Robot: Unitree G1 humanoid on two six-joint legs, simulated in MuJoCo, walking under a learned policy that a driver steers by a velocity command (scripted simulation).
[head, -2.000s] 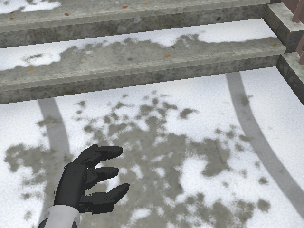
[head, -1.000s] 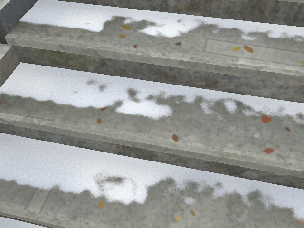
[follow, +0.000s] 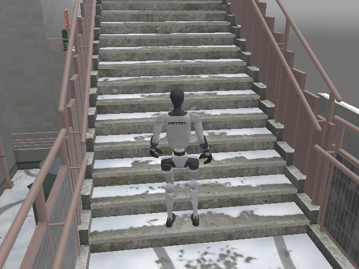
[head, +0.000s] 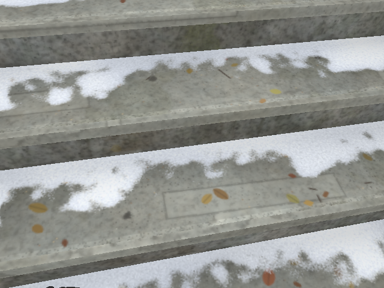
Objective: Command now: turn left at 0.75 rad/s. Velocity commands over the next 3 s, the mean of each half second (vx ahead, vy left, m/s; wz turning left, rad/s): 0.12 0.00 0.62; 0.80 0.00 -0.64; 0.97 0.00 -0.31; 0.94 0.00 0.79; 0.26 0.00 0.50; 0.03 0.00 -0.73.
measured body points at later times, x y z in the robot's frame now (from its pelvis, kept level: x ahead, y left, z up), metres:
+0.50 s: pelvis +0.04 -0.01 +0.01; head +0.04 -0.01 +0.46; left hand +0.02 +0.26 -0.10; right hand +0.28 -0.16 -0.09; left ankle -0.03 +0.11 -0.68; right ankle +0.01 -0.13 -0.73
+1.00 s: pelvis +0.28 +0.04 +0.05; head +0.29 +0.06 +0.50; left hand +0.49 +0.26 -0.04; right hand +0.32 -0.21 -0.08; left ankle +0.07 +0.17 -0.51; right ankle +0.33 +0.03 -0.57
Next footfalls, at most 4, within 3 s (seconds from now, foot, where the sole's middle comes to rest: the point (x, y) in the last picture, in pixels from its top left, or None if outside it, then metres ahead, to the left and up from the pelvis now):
0.06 right None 0.05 -0.13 -0.77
0.58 left None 0.01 0.13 -0.77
0.94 right None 0.37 0.03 -0.61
1.34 left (150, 190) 0.70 0.09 -0.45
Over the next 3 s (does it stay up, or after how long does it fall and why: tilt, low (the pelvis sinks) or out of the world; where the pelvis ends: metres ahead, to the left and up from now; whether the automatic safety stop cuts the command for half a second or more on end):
stays up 1.50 -0.01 0.80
